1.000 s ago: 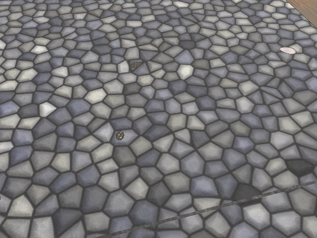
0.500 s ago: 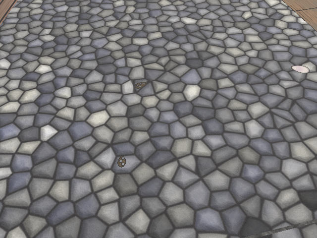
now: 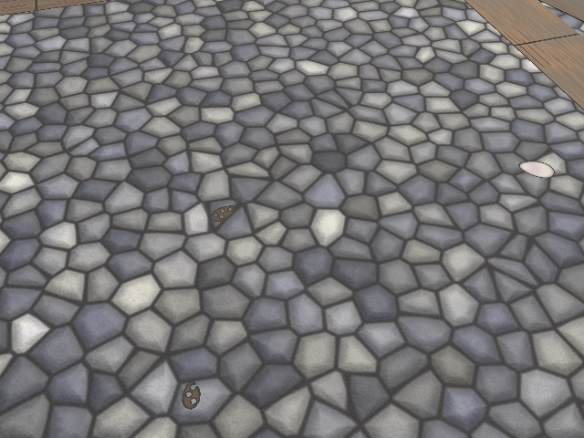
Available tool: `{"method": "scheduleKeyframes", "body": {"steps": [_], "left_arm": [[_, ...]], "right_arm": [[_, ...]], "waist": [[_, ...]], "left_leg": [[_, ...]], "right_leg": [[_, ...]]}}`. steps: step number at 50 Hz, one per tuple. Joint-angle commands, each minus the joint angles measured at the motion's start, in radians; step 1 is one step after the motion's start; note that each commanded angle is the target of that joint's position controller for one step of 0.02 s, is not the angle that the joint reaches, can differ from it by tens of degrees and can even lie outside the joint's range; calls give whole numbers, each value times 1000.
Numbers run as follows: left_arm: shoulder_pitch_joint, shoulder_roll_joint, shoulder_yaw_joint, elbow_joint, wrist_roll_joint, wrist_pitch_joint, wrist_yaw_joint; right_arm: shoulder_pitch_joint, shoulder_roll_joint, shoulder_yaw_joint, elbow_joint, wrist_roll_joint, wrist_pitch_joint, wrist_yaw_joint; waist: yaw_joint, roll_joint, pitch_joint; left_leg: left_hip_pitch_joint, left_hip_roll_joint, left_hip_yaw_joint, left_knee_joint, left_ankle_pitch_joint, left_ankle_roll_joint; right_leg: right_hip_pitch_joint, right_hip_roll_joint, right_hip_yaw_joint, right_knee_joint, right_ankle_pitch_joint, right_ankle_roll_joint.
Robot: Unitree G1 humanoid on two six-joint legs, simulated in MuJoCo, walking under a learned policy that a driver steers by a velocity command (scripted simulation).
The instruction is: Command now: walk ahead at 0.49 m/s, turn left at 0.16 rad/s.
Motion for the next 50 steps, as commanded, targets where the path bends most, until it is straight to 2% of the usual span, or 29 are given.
{"method": "scheduleKeyframes", "body": {"steps": [1,5,8,11,12,13,14,15,16,17,18,19,20,22,28,31,35,36,38,39,40,41,42,43,44,45,46,47,50], "left_arm": [[13,46,13,-55,16,-2,8],[-152,36,7,-95,0,-16,-4],[-232,53,7,-124,-11,-26,-19],[-189,102,24,-126,-14,-42,-28],[-113,122,36,-106,-13,-46,-25],[35,171,58,-73,-4,-53,-18],[217,254,79,-53,3,-50,-10],[245,302,89,-38,19,-39,-19],[183,173,59,-68,22,-44,-22],[119,116,43,-82,12,-45,-23],[49,100,35,-90,10,-42,-27],[15,81,31,-86,10,-38,-28],[5,76,30,-77,16,-37,-27],[23,83,37,-57,19,-41,-24],[58,135,57,-28,22,-30,-5],[87,158,63,-20,14,-20,3],[129,182,72,-1,-5,2,4],[124,192,75,-1,-8,8,4],[104,226,84,-11,-14,19,8],[90,238,87,-15,-16,28,11],[78,232,83,-23,-18,33,13],[98,174,62,-51,13,24,11],[162,54,23,-117,17,-16,-3],[36,149,40,-136,-21,-59,-18],[-22,160,43,-157,-45,-71,-22],[-18,149,41,-147,-25,-71,-13],[-5,159,51,-134,0,-60,-4],[18,161,56,-133,8,-44,-6],[0,126,54,-159,25,-14,-5]], "right_arm": [[-36,-135,-22,-61,5,-15,-21],[45,-169,-33,-55,21,1,-39],[95,-168,-37,-46,32,13,-44],[86,-178,-47,-54,30,28,-52],[74,-168,-45,-62,28,33,-53],[55,-131,-32,-81,20,32,-51],[46,-62,-11,-121,-3,28,-48],[162,5,6,-154,33,8,-44],[138,-123,-22,-129,55,5,-49],[63,-160,-37,-142,55,9,-49],[40,-139,-38,-143,46,18,-52],[21,-125,-44,-150,35,26,-51],[24,-106,-46,-157,35,37,-45],[17,-75,-45,-172,37,54,-37],[-131,-66,-44,-254,29,64,-21],[-243,-57,-37,-298,24,60,-1],[-339,-61,-35,-357,28,62,23],[-342,-69,-38,-368,29,63,28],[-286,-104,-57,-372,27,69,30],[-183,-137,-77,-350,30,71,28],[-11,-196,-112,-302,31,73,17],[124,-296,-146,-271,31,81,-9],[56,-379,-147,-306,28,67,-8],[96,-285,-119,-309,17,56,-1],[62,-229,-103,-301,12,44,1],[-16,-192,-91,-313,20,37,3],[-84,-155,-79,-328,20,36,1],[-115,-144,-73,-342,11,35,-2],[-89,-174,-81,-336,15,27,-18]], "waist": [[46,69,61],[-11,83,53],[-34,100,58],[11,126,36],[53,130,4],[118,102,-95],[177,-58,-267],[104,-393,-342],[114,-206,-255],[109,-104,-151],[77,-29,-103],[58,-35,-53],[40,-64,-33],[31,-61,-15],[52,-21,33],[89,-12,66],[107,-18,97],[97,-25,91],[45,-64,30],[-17,-69,-29],[-106,-39,-118],[-136,124,-199],[-10,329,-328],[-93,185,-352],[-74,151,-218],[-19,45,-132],[22,42,-97],[52,63,-78],[64,60,-55]], "left_leg": [[-124,266,-234,-202,53,175],[-73,244,-213,-162,50,132],[-1,274,-268,-103,-8,125],[51,301,-336,-7,-33,98],[41,276,-333,66,14,81],[-30,212,-296,254,63,50],[-201,116,-190,593,-146,7],[-548,18,-143,866,-467,-24],[-628,88,-234,1004,-410,-23],[-636,125,-223,1014,-306,-18],[-581,165,-206,987,-222,-31],[-562,190,-200,937,-169,-39],[-516,213,-190,911,-135,-45],[-511,217,-164,903,-94,-55],[-588,219,-155,653,94,-71],[-571,211,-93,513,161,-59],[-568,196,-34,412,79,-25],[-537,180,-12,394,34,-9],[-390,110,52,384,-64,30],[-252,62,78,360,-84,57],[3,16,75,288,-22,96],[308,187,-203,259,-4,159],[577,423,-822,79,-183,364],[567,435,-869,-24,-213,331],[462,403,-709,-10,-138,281],[288,354,-575,-5,-28,239],[158,309,-476,-11,60,208],[71,282,-435,-35,107,200],[-31,247,-367,-69,232,211]], "right_leg": [[-3,-27,1,-178,161,32],[82,44,-26,-480,290,61],[114,67,-12,-583,255,66],[220,81,-2,-662,146,43],[323,90,-16,-689,102,27],[537,42,23,-685,93,-15],[818,-164,221,-678,74,-70],[1043,-334,666,-812,-114,-208],[955,-303,640,-838,-190,-183],[828,-267,450,-837,-114,-138],[709,-215,325,-862,-4,-118],[636,-176,237,-894,56,-110],[581,-149,161,-922,103,-100],[552,-129,63,-949,220,-115],[588,-140,-99,-983,314,-130],[619,-148,-165,-985,296,-119],[722,-180,-218,-936,341,-97],[738,-184,-235,-903,421,-87],[746,-179,-270,-766,750,-68],[730,-164,-289,-615,883,-56],[632,-122,-310,-389,853,-23],[336,-64,-305,-50,371,26],[-60,154,-132,283,-379,72],[-166,119,45,338,-345,45],[-214,78,31,293,-259,17],[-151,30,31,196,-176,13],[-68,-3,30,110,-133,20],[-3,-18,34,69,-104,27],[31,-1,8,-47,-30,69]]}}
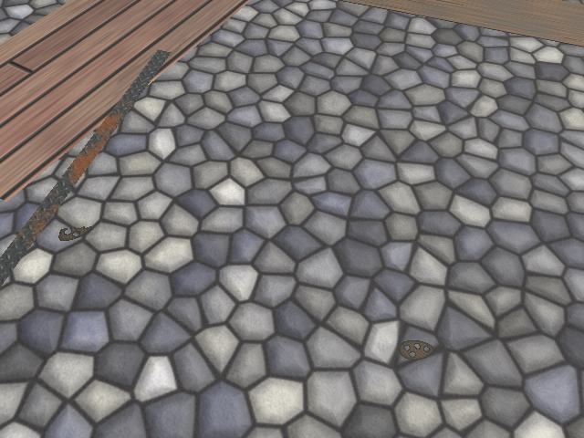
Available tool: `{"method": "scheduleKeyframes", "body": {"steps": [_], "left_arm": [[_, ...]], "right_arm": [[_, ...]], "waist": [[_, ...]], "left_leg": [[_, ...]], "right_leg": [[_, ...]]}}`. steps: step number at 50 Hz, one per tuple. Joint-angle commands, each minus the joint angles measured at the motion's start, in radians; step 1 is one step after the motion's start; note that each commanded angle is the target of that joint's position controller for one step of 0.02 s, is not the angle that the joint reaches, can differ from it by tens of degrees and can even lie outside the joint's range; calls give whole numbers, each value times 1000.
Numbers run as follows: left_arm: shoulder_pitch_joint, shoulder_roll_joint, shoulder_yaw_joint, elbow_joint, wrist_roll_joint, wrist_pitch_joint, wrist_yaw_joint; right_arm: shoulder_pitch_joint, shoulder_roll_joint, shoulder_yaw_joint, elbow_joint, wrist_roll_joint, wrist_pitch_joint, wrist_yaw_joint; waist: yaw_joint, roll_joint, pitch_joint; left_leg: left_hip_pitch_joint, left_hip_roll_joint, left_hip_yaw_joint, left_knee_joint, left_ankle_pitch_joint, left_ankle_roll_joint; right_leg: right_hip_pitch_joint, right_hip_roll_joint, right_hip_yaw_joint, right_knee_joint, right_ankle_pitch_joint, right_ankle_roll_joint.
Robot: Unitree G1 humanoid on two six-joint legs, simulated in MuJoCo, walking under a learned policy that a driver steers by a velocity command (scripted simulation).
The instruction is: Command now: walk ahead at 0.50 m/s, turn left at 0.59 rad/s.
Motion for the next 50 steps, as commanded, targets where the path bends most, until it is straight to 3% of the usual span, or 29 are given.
{"method": "scheduleKeyframes", "body": {"steps": [1,6,9,12,15,16,17,18,19,20,21,22,23,24,27,30,34,37,39,41,42,43,44,45,46,47,48,49,50], "left_arm": [[25,74,24,-65,18,12,7],[-140,32,4,-108,8,5,-9],[-216,38,0,-135,-3,-7,-27],[-264,57,3,-165,-4,-19,-43],[-192,80,13,-158,-6,-26,-47],[-97,100,25,-134,-2,-27,-43],[50,136,40,-104,7,-28,-38],[228,203,55,-85,17,-25,-32],[293,213,61,-40,8,-16,-42],[279,124,39,-44,-19,-11,-41],[198,91,28,-56,-20,-2,-35],[138,83,19,-67,-8,4,-35],[106,69,13,-70,0,5,-37],[95,63,9,-70,8,2,-38],[110,81,13,-47,-3,-7,-38],[143,114,22,-27,-9,1,-26],[206,130,22,3,-20,16,-19],[258,139,23,30,-25,28,-18],[268,148,26,43,-27,39,-14],[256,165,32,49,-28,49,-8],[233,174,33,47,-29,54,-6],[228,156,26,44,-25,57,-3],[220,111,5,16,-5,54,0],[344,-4,-31,-1,-6,33,-7],[303,81,-14,15,-22,15,-13],[210,134,2,-17,-42,5,-18],[153,126,0,-30,-37,3,-16],[125,118,3,-35,-19,7,-14],[145,109,7,-31,-14,18,-14]], "right_arm": [[-25,-152,-37,-81,2,-27,-21],[61,-136,-28,-44,7,-20,-41],[113,-145,-26,-14,8,-21,-40],[152,-149,-26,10,7,-12,-45],[131,-165,-30,16,5,2,-51],[106,-164,-27,10,5,5,-50],[78,-146,-17,-5,-1,4,-46],[108,-100,1,-24,-21,-4,-45],[246,-35,20,-5,8,-19,-39],[177,-129,6,0,22,-27,-36],[60,-157,-2,-28,25,-31,-32],[1,-145,1,-41,11,-33,-32],[-16,-132,-3,-45,-3,-33,-32],[6,-116,-4,-42,-4,-29,-30],[18,-74,5,-39,-5,-17,-34],[-85,-57,14,-70,-12,-20,-35],[-215,-38,24,-96,-4,-31,-22],[-299,-47,24,-125,6,-37,-6],[-329,-60,21,-144,8,-43,5],[-297,-83,13,-142,7,-48,12],[-227,-104,1,-124,3,-50,10],[-87,-147,-22,-81,-2,-49,2],[102,-219,-43,-45,-15,-47,-10],[163,-301,-60,-25,-18,-41,-8],[180,-206,-36,-24,-4,-38,-7],[109,-171,-21,-30,-1,-38,-9],[38,-150,-12,-41,-5,-36,-8],[-14,-125,-4,-43,-12,-36,-4],[-42,-105,3,-45,-19,-41,-1]], "waist": [[40,51,-82],[-35,108,-52],[-71,117,-22],[-85,115,-5],[-38,147,-27],[15,145,-82],[87,127,-198],[131,-16,-355],[81,-306,-436],[112,-171,-325],[107,-77,-175],[78,4,-98],[51,18,-58],[24,-12,-61],[6,-50,-61],[31,-32,-44],[81,-35,-23],[109,-41,2],[104,-50,12],[70,-64,-7],[23,-67,-48],[-42,-48,-139],[-114,40,-290],[-59,304,-410],[-97,253,-414],[-88,192,-259],[-59,115,-179],[-30,83,-115],[6,106,-102]], "left_leg": [[67,250,-274,-205,287,186],[85,201,-203,-194,207,113],[133,236,-237,-178,157,106],[270,292,-296,-113,217,107],[323,306,-308,-36,432,81],[311,269,-277,56,604,64],[225,220,-235,234,634,35],[-10,123,-175,549,323,-9],[-346,-11,-147,834,-400,-68],[-467,53,-202,924,-395,-63],[-503,102,-155,911,-295,-63],[-469,147,-112,860,-217,-67],[-437,178,-99,798,-171,-73],[-383,201,-94,759,-144,-77],[-361,220,-58,657,-107,-101],[-399,230,-40,484,38,-121],[-337,195,-8,244,226,-119],[-337,176,-1,163,225,-109],[-344,167,-4,122,164,-87],[-276,149,7,86,93,-59],[-163,122,33,55,86,-39],[42,107,48,41,106,-9],[348,268,-124,83,159,59],[689,491,-576,7,-14,218],[681,495,-700,-81,-146,214],[556,460,-557,-103,-131,170],[414,418,-441,-122,-46,145],[291,380,-365,-156,39,134],[213,353,-314,-186,94,127]], "right_leg": [[-70,-8,3,-115,115,34],[-41,46,-15,-475,412,34],[-26,62,-20,-567,452,12],[-89,73,-18,-622,353,-23],[18,105,-49,-661,227,-68],[163,135,-80,-696,246,-94],[409,79,-32,-668,311,-144],[740,-112,203,-627,351,-236],[986,-290,633,-752,143,-365],[925,-267,657,-812,-56,-322],[773,-232,507,-839,-39,-280],[628,-192,406,-870,62,-262],[537,-156,344,-897,149,-255],[484,-128,294,-920,207,-248],[426,-100,188,-968,341,-262],[434,-87,115,-992,411,-253],[447,-55,38,-989,383,-213],[512,-93,56,-964,352,-211],[574,-126,73,-932,375,-200],[614,-143,77,-876,469,-181],[610,-125,53,-794,611,-164],[566,-75,11,-632,710,-139],[377,-20,-36,-342,512,-100],[-40,155,-57,13,-119,-34],[-167,128,66,142,-280,-40],[-230,79,56,163,-204,-50],[-202,32,25,120,-112,-49],[-165,6,16,59,-56,-41],[-102,-19,23,22,-17,-36]]}}
Over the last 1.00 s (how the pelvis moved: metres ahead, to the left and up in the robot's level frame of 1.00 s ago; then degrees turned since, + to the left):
0.48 0.10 0.00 33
